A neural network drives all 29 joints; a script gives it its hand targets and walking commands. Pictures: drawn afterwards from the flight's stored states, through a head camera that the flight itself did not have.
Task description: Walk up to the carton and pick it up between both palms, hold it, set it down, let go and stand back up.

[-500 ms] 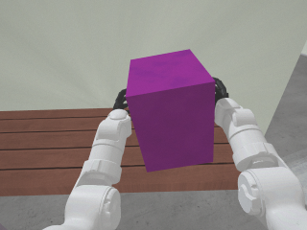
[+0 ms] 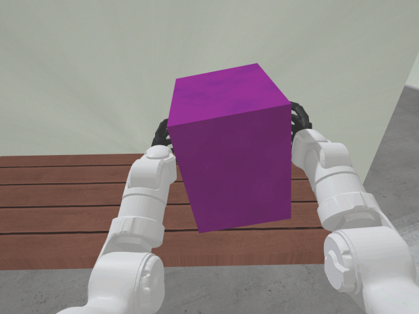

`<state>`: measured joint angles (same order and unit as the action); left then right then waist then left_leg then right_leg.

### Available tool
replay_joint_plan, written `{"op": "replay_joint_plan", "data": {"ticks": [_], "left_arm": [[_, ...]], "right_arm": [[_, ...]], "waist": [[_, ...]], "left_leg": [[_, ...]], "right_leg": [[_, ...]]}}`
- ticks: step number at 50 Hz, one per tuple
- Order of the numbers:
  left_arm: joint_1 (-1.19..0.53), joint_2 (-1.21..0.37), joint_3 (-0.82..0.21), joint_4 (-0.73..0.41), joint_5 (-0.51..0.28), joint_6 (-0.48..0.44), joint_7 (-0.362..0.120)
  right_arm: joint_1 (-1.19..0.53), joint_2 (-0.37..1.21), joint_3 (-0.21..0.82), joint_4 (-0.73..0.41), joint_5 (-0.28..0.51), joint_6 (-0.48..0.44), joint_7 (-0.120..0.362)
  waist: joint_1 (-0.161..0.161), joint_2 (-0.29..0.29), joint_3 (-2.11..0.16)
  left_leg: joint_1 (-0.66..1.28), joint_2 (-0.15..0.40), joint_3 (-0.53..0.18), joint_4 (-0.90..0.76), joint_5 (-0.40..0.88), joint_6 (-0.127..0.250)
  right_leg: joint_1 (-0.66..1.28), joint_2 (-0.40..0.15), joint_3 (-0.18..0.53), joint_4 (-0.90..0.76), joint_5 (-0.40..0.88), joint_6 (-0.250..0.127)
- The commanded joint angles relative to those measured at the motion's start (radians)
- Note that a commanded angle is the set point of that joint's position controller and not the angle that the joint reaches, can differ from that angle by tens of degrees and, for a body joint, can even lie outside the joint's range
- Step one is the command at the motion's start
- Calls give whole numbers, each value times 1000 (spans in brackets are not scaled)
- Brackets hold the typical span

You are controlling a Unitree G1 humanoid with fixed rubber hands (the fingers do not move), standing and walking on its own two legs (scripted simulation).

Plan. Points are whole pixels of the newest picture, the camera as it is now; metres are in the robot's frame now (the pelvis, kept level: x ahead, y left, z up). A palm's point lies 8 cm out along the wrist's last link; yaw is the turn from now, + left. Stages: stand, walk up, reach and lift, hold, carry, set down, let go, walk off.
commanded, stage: hold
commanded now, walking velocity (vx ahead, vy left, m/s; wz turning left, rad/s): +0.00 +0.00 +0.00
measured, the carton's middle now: (229, 143) +0.41 +0.01 +0.21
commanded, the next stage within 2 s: none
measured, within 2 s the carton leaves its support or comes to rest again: neither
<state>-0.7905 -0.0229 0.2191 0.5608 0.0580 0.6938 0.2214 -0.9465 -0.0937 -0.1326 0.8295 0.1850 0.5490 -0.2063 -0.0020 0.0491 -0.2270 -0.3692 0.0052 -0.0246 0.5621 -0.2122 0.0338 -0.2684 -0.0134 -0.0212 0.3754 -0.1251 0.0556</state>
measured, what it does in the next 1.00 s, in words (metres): stands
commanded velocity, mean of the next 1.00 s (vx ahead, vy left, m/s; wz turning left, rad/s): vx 0.00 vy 0.00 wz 0.00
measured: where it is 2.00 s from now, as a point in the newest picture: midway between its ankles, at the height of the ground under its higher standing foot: outside the picture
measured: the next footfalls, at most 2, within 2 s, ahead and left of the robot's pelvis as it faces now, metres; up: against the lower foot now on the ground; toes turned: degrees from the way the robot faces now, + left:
none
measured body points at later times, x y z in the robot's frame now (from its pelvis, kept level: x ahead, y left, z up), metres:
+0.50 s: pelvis +0.00 +0.00 +0.00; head -0.08 +0.01 +0.44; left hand +0.38 +0.14 +0.21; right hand +0.40 -0.13 +0.23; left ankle +0.05 +0.09 -0.74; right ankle +0.04 -0.16 -0.74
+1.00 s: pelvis +0.00 +0.00 +0.00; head -0.08 +0.01 +0.44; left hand +0.38 +0.14 +0.21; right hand +0.40 -0.13 +0.24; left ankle +0.05 +0.09 -0.74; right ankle +0.04 -0.16 -0.74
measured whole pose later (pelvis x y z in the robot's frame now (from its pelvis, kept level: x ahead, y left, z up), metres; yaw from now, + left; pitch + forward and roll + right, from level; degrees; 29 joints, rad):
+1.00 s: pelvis +0.00 +0.00 +0.00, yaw +0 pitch +1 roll -3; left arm -0.81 -0.02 0.24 0.54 0.09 0.73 0.20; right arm -0.97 -0.09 -0.13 0.83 0.20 0.58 -0.23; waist 0.00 0.05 -0.23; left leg -0.37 0.00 -0.03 0.56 -0.21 0.03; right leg -0.27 -0.01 -0.02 0.38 -0.13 0.06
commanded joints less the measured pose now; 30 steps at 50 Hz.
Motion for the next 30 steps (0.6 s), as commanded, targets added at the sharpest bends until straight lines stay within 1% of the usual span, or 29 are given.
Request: {"op": "replay_joint_plan", "data": {"ticks": [1, 2, 3, 4, 5, 6, 8, 9, 10, 11, 12, 13, 14, 15, 16, 17, 18, 19, 20, 21, 22, 23, 24, 25, 26, 27, 28, 29, 30], "left_arm": [[-1243, -737, -431, -395, -193, -136, -183], [-1262, -738, -433, -387, -197, -143, -182], [-1254, -735, -429, -390, -187, -135, -181], [-1229, -727, -412, -362, -182, -131, -181], [-1227, -731, -418, -378, -183, -126, -187], [-1247, -737, -440, -411, -191, -128, -185], [-1223, -742, -437, -402, -190, -121, -184], [-1240, -739, -438, -409, -189, -121, -189], [-1236, -736, -438, -418, -186, -118, -188], [-1229, -730, -427, -372, -183, -112, -190], [-1215, -727, -418, -384, -174, -109, -192], [-1227, -730, -425, -402, -176, -112, -189], [-1235, -724, -430, -409, -183, -114, -191], [-1238, -715, -418, -394, -175, -113, -193], [-1224, -733, -436, -411, -187, -112, -192], [-1233, -742, -441, -405, -194, -113, -190], [-1261, -739, -437, -418, -194, -116, -188], [-1248, -723, -419, -386, -185, -111, -189], [-1245, -724, -423, -405, -188, -115, -191], [-1261, -732, -440, -414, -193, -113, -192], [-1230, -726, -428, -391, -189, -110, -194], [-1232, -727, -425, -390, -191, -113, -191], [-1250, -735, -441, -407, -197, -116, -188], [-1245, -731, -432, -407, -193, -115, -189], [-1233, -727, -425, -377, -185, -108, -190], [-1244, -719, -418, -398, -188, -110, -195], [-1246, -728, -425, -417, -196, -114, -194], [-1247, -741, -443, -414, -202, -113, -192], [-1247, -724, -424, -389, -193, -115, -192]], "right_arm": [[-1011, 908, 340, -404, 222, -33, 103], [-984, 895, 329, -364, 213, -29, 103], [-999, 908, 337, -388, 225, -31, 100], [-987, 899, 334, -371, 226, -27, 99], [-962, 899, 344, -365, 230, -23, 95], [-982, 907, 356, -394, 236, -26, 95], [-992, 901, 362, -425, 244, -23, 89], [-980, 902, 355, -391, 241, -16, 87], [-998, 902, 365, -421, 255, -22, 88], [-1001, 897, 357, -400, 246, -16, 84], [-978, 896, 353, -393, 243, -13, 85], [-981, 901, 360, -399, 243, -13, 87], [-984, 901, 361, -399, 248, -13, 86], [-1011, 905, 351, -416, 244, -15, 84], [-1018, 901, 364, -449, 253, -17, 82], [-1028, 904, 365, -453, 252, -15, 84], [-1010, 902, 361, -428, 256, -14, 83], [-1001, 900, 354, -399, 246, -5, 83], [-1012, 917, 364, -434, 252, -11, 85], [-1000, 906, 351, -410, 246, -10, 84], [-1030, 907, 359, -441, 248, -11, 81], [-1032, 909, 365, -451, 252, -11, 82], [-1012, 907, 360, -425, 249, -11, 82], [-1005, 905, 360, -424, 248, -8, 83], [-1011, 892, 350, -413, 246, -6, 85], [-988, 900, 343, -397, 243, -2, 81], [-1022, 913, 350, -440, 249, -8, 81], [-1023, 910, 359, -440, 252, -9, 82], [-1013, 917, 357, -418, 250, -6, 80]], "waist": [[-98, -12, -514], [-114, -3, -492], [-101, -1, -493], [-98, -2, -481], [-109, 3, -468], [-106, 10, -513], [-102, 0, -499], [-112, 4, -482], [-98, 6, -513], [-100, -2, -463], [-102, 7, -465], [-100, -2, -474], [-105, 6, -477], [-96, -10, -488], [-100, -2, -523], [-98, -5, -528], [-101, 10, -517], [-107, 2, -468], [-93, -2, -500], [-109, 19, -495], [-97, -4, -500], [-91, -17, -515], [-105, 14, -510], [-105, 10, -505], [-102, 10, -475], [-107, -4, -483], [-95, -14, -520], [-99, 7, -520], [-97, 0, -493]], "left_leg": [[203, -30, -60, -193, 61, -72], [204, -27, -66, -199, 40, -78], [201, -27, -60, -193, 60, -78], [199, -34, -57, -186, 74, -76], [205, -41, -56, -186, 85, -81], [215, -39, -56, -183, 99, -80], [214, -42, -60, -178, 114, -79], [211, -41, -61, -183, 109, -85], [226, -38, -60, -175, 126, -85], [198, -47, -54, -181, 93, -78], [208, -43, -59, -187, 103, -83], [210, -40, -62, -191, 100, -81], [199, -41, -58, -185, 91, -81], [201, -34, -59, -190, 72, -78], [210, -40, -57, -176, 113, -79], [217, -37, -63, -178, 113, -82], [225, -37, -66, -178, 100, -83], [204, -44, -59, -189, 74, -78], [201, -43, -59, -185, 92, -77], [204, -45, -57, -184, 78, -82], [208, -43, -55, -181, 86, -74], [208, -43, -58, -184, 90, -73], [218, -43, -59, -178, 96, -81], [213, -47, -56, -179, 102, -82], [197, -45, -61, -188, 79, -79], [203, -47, -56, -188, 76, -75], [208, -44, -56, -179, 105, -75], [218, -51, -56, -177, 123, -82], [204, -51, -56, -180, 94, -75]], "right_leg": [[255, 107, 26, -31, 28, -49], [229, 108, 23, -34, 1, -53], [239, 108, 24, -30, 23, -52], [246, 108, 25, -32, 31, -47], [254, 108, 25, -34, 48, -47], [263, 109, 24, -30, 63, -47], [258, 113, 24, -31, 64, -44], [259, 112, 23, -34, 59, -45], [259, 114, 23, -32, 66, -45], [250, 113, 27, -40, 36, -45], [258, 114, 22, -38, 46, -46], [263, 114, 19, -37, 42, -46], [261, 110, 23, -34, 47, -46], [259, 109, 21, -36, 21, -43], [270, 114, 21, -30, 67, -47], [258, 118, 20, -31, 50, -46], [244, 116, 18, -32, 33, -49], [234, 113, 20, -41, 21, -47], [258, 113, 20, -37, 30, -44], [243, 110, 20, -34, 27, -46], [243, 110, 22, -36, 33, -43], [245, 114, 21, -35, 31, -42], [233, 112, 21, -36, 33, -45], [246, 114, 19, -38, 43, -45], [235, 113, 20, -39, 23, -46], [244, 110, 21, -39, 23, -40], [256, 113, 21, -35, 44, -41], [242, 118, 18, -37, 53, -45], [235, 111, 23, -41, 27, -42]]}}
